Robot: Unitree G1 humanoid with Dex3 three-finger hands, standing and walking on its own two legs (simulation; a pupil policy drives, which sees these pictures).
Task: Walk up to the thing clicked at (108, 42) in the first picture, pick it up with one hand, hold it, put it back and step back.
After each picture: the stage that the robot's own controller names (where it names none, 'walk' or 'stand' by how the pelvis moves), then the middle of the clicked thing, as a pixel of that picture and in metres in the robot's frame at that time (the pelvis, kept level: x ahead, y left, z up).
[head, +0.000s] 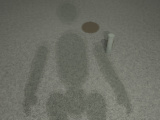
stand; (109, 44) +1.33 -0.33 -0.66
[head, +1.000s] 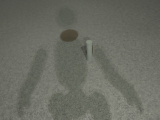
walk; (89, 51) +1.25 +0.00 -0.62
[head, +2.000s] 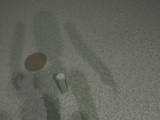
walk; (62, 84) +0.78 +0.23 -0.65
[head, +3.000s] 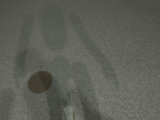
walk; (69, 116) +0.52 +0.15 -0.65
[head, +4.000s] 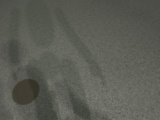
stand; out of the picture +0.42 +0.16 -0.65
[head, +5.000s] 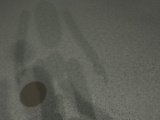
stand; out of the picture +0.41 +0.13 -0.66
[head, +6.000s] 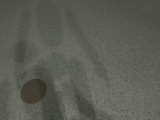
stand; out of the picture +0.43 +0.14 -0.66
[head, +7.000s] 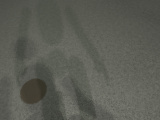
stand; out of the picture +0.42 +0.14 -0.66
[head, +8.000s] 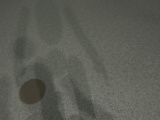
go down; out of the picture +0.41 +0.14 -0.66
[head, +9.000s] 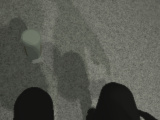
go down; (33, 49) +0.51 +0.16 -0.28
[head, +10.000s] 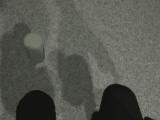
approach; (36, 52) +0.51 +0.16 -0.27
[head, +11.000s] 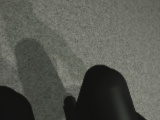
close in; out of the picture +0.50 +0.21 -0.17
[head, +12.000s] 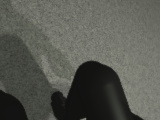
close; out of the picture +0.50 +0.22 -0.17
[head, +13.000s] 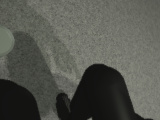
lift; out of the picture +0.42 +0.18 -0.17
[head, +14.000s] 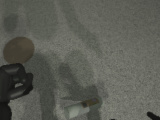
lift; (84, 107) +0.40 -0.03 -0.50
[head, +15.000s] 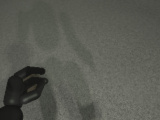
go down; out of the picture +0.37 -0.02 -0.70
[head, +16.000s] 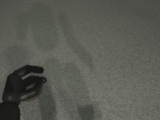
hold; out of the picture +0.39 -0.01 -0.71
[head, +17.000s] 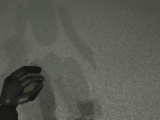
stand; out of the picture +0.41 +0.00 -0.70
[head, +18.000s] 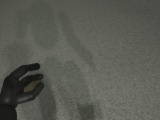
stand; out of the picture +0.42 +0.01 -0.71
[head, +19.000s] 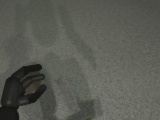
stand; out of the picture +0.44 +0.01 -0.69
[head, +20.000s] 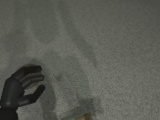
stand; out of the picture +0.45 +0.01 -0.68
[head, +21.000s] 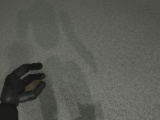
stand; out of the picture +0.44 +0.02 -0.70
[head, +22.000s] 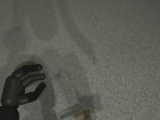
stand; (77, 117) +0.46 +0.01 -0.68
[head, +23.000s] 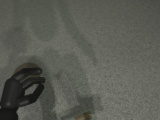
stand; (78, 118) +0.45 +0.01 -0.68
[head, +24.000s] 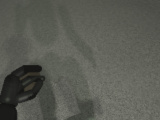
stand; out of the picture +0.43 +0.01 -0.70
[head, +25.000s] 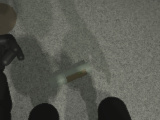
crouch; (70, 75) +0.48 +0.01 -0.46
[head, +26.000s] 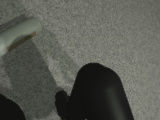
lower; (9, 39) +0.49 +0.07 -0.27
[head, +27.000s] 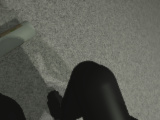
lower; (2, 44) +0.48 +0.07 -0.26
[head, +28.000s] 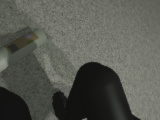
lower; (15, 50) +0.46 +0.06 -0.26
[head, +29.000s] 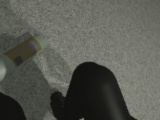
lower; (16, 57) +0.44 +0.04 -0.26
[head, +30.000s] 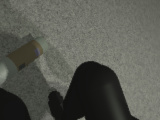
loosen; (18, 60) +0.43 +0.04 -0.26
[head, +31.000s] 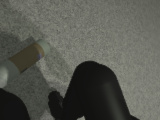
withdraw; (19, 62) +0.42 +0.03 -0.26
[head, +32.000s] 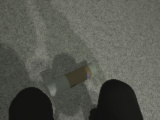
walk; (72, 79) +0.41 -0.02 -0.32
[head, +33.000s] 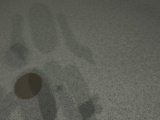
stand; out of the picture +0.31 -0.05 -0.67
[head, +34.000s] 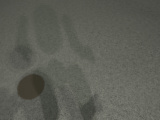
stand; out of the picture +0.33 -0.04 -0.69
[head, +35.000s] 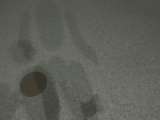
stand; out of the picture +0.34 -0.03 -0.69
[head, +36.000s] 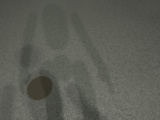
walk; out of the picture +0.39 -0.02 -0.74
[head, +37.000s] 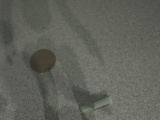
walk; (96, 105) +0.50 -0.10 -0.73
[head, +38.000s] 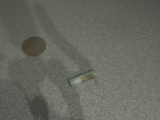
walk; (82, 78) +0.77 -0.06 -0.72
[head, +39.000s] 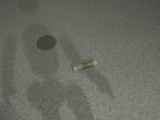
stand; (84, 65) +1.07 +0.01 -0.72
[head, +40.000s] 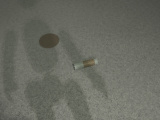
stand; (85, 64) +1.09 -0.05 -0.74
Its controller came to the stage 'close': yes
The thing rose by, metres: 0.27
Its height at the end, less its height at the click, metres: -0.09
